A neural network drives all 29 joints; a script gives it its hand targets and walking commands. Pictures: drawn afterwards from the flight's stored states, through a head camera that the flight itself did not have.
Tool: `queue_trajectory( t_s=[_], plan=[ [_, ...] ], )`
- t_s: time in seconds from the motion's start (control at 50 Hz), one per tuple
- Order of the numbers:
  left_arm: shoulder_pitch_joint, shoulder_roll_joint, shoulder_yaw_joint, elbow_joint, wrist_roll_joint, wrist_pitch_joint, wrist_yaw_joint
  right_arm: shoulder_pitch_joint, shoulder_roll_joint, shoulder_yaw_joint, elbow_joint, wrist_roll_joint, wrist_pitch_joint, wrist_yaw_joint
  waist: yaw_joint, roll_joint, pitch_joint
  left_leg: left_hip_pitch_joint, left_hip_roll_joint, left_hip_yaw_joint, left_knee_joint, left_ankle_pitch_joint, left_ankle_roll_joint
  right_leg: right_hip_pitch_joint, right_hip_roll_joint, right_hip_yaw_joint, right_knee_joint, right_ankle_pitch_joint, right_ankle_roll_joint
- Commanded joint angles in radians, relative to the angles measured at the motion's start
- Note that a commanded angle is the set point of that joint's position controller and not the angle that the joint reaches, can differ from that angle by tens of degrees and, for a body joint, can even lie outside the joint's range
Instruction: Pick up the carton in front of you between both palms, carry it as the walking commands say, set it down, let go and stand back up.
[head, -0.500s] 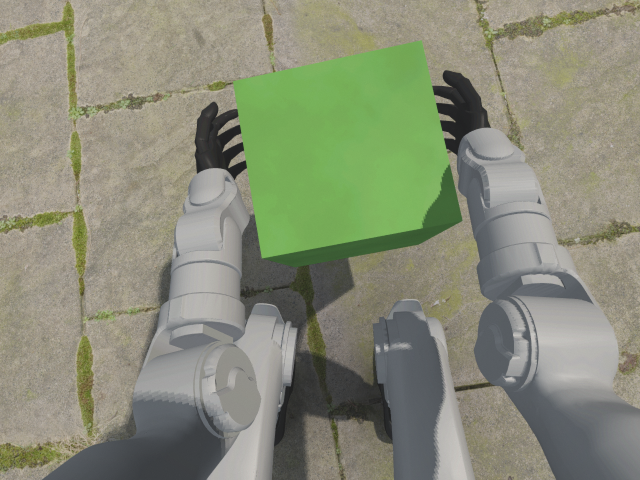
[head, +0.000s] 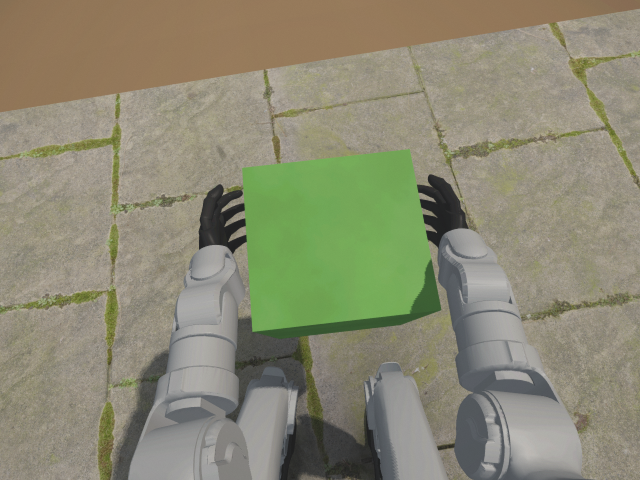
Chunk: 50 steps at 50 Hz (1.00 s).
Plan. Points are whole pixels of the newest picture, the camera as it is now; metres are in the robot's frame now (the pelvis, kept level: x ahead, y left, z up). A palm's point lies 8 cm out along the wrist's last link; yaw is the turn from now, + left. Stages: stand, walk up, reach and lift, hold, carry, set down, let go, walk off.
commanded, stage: reach and lift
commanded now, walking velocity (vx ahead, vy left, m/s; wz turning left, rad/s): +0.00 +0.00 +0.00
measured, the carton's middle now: (334, 259) +0.43 -0.01 -0.13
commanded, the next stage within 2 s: hold in 1.82 s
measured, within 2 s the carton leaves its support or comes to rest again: neither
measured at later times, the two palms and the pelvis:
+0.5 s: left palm (150, 218) +0.38 +0.14 +0.12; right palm (499, 217) +0.38 -0.16 +0.11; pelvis +0.05 +0.00 +0.14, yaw -1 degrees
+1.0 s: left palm (60, 176) +0.36 +0.15 +0.22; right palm (570, 197) +0.34 -0.15 +0.21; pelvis +0.06 +0.01 +0.19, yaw -1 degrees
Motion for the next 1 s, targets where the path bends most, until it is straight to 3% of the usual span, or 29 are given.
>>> queue_trajectory(
  t_s=[0.0, 0.4, 0.7, 0.76, 0.84, 0.92, 0.98],
  plan=[
    [-0.577, -1.022, -0.658, 0.105, -0.128, 0.023, -0.280, -0.518, 1.115, 0.524, -0.048, 0.153, -0.039, 0.212, -0.025, -0.091, -0.763, 0.373, -0.112, 0.083, -0.236, 0.175, 0.004, 0.704, 0.107, -0.068, -0.239, 0.235, -0.013],
    [-0.202, -1.019, -0.694, 0.102, -0.061, 0.023, -0.317, -0.183, 1.146, 0.569, -0.138, 0.115, -0.047, 0.200, -0.014, -0.057, -0.464, 0.892, -0.059, -0.007, -0.669, 0.367, 0.029, 1.147, 0.076, 0.006, -0.659, 0.405, -0.024],
    [-0.007, -1.037, -0.744, 0.008, -0.080, 0.181, -0.362, -0.033, 1.131, 0.630, -0.309, 0.143, 0.102, 0.216, -0.019, -0.031, -0.193, 1.342, -0.011, -0.036, -1.011, 0.540, 0.033, 1.491, 0.051, 0.007, -0.993, 0.503, -0.024],
    [0.003, -1.023, -0.741, -0.015, -0.081, 0.224, -0.371, -0.023, 1.123, 0.627, -0.339, 0.143, 0.150, 0.219, -0.022, -0.028, -0.112, 1.387, -0.004, -0.035, -1.067, 0.518, 0.033, 1.536, 0.047, 0.004, -1.052, 0.476, -0.026],
    [-0.011, -0.993, -0.681, 0.004, -0.052, 0.268, -0.384, -0.023, 1.115, 0.563, -0.316, 0.116, 0.196, 0.229, -0.025, -0.022, 0.010, 1.391, 0.001, -0.030, -1.122, 0.397, 0.038, 1.538, 0.043, -0.005, -1.098, 0.372, -0.035],
    [-0.074, -0.989, -0.618, 0.037, -0.022, 0.277, -0.397, -0.088, 1.115, 0.505, -0.275, 0.092, 0.207, 0.245, -0.017, -0.018, 0.065, 1.373, 0.006, -0.020, -1.138, 0.293, 0.048, 1.531, 0.039, -0.014, -1.105, 0.279, -0.036],
    [-0.137, -1.010, -0.623, 0.024, -0.031, 0.270, -0.403, -0.154, 1.136, 0.515, -0.290, 0.100, 0.202, 0.252, -0.015, -0.022, 0.022, 1.386, 0.008, -0.018, -1.131, 0.295, 0.051, 1.551, 0.037, -0.013, -1.099, 0.282, -0.034]
  ],
)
